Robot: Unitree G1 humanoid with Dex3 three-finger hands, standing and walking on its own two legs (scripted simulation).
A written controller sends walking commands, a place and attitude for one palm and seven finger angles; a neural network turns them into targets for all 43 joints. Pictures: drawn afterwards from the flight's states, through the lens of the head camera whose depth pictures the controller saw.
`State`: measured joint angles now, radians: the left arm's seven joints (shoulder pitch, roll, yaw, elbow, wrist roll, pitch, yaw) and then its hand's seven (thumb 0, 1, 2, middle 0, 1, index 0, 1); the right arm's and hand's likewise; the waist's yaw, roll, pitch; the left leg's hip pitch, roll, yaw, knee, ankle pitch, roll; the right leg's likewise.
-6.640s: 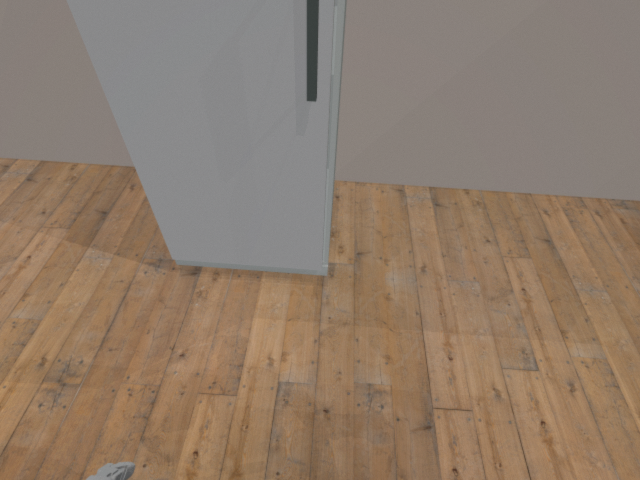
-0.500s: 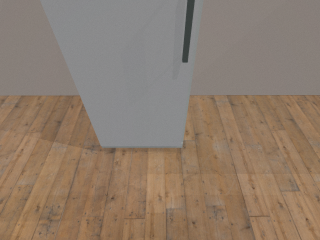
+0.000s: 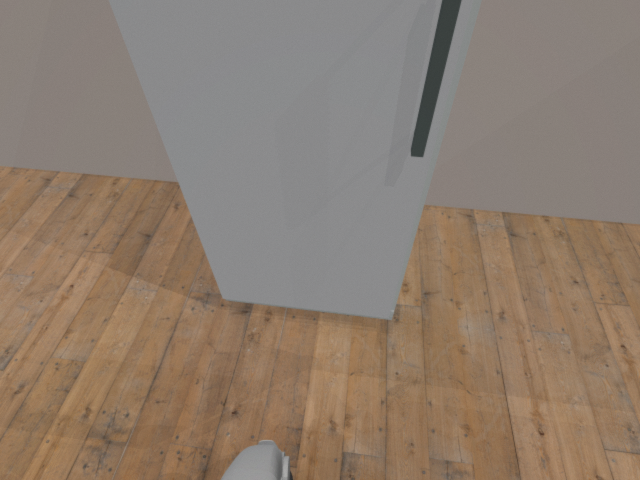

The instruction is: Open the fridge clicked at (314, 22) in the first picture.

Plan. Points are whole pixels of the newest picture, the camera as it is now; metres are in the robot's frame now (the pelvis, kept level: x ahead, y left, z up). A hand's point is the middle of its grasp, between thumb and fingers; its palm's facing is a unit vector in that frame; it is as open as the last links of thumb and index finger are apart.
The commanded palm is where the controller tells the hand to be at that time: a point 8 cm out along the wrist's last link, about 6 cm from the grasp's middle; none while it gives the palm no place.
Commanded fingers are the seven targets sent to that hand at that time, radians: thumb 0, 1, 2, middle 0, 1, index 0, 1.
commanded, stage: take the last steps up to it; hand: right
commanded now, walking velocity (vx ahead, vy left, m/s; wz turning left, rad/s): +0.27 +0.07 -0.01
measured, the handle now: (435, 61) +0.68 -0.09 +0.19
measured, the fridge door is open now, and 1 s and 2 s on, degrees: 0 0 0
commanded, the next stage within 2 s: come to a stop and stand still in 0.34 s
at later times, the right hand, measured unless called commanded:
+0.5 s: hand out of the picture +0.16 -0.16 -0.19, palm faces +0.11 +0.98 -0.14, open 7.3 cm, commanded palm none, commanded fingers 0.00 -0.90 -0.90 0.20 0.30 0.20 0.30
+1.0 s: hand (421, 467) +0.19 -0.12 -0.18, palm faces +0.04 +0.97 -0.25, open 7.3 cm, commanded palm none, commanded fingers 0.00 -0.90 -0.90 0.20 0.30 0.20 0.30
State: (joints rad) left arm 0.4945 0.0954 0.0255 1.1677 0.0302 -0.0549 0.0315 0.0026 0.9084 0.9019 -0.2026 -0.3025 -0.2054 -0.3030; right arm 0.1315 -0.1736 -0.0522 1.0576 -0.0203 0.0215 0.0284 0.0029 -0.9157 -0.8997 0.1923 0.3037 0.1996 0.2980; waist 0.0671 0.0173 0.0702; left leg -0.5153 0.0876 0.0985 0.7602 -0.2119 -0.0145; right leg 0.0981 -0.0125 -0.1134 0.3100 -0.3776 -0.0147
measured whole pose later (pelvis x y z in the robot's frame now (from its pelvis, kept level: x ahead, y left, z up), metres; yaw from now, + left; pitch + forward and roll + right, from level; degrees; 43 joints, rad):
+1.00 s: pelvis +0.15 +0.07 -0.02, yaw -2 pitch -4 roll +1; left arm 0.21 0.23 0.07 0.96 0.02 0.05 -0.01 0.00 0.91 0.90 -0.20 -0.30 -0.20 -0.30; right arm 0.26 -0.16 -0.02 0.98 -0.04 -0.01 -0.03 0.00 -0.91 -0.90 0.20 0.30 0.20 0.30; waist 0.02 -0.06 0.06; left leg -0.30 0.04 0.06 0.70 -0.33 -0.01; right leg -0.42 -0.04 -0.03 0.85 -0.40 0.02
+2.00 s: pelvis +0.12 +0.05 +0.00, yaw -2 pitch -2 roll +0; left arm 0.32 0.13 -0.01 1.10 0.01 -0.02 0.02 0.01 0.92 0.90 -0.20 -0.30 -0.20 -0.30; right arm 0.32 -0.14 0.00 1.09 -0.02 -0.01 -0.03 0.00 -0.91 -0.90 0.20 0.30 0.20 0.30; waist 0.00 0.00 0.02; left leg -0.19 0.02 0.07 0.46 -0.23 0.01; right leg -0.21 0.01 -0.05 0.45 -0.20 -0.03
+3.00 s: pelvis +0.13 +0.05 +0.01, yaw -2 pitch -2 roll +0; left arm 0.28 0.14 -0.01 1.14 0.01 -0.02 0.02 0.00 0.91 0.90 -0.20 -0.30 -0.20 -0.30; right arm 0.29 -0.14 0.01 1.11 -0.01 -0.02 -0.03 0.00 -0.91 -0.90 0.20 0.30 0.20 0.30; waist 0.00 0.01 0.04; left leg -0.17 0.02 0.07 0.43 -0.24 0.01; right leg -0.19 0.01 -0.05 0.42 -0.21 -0.02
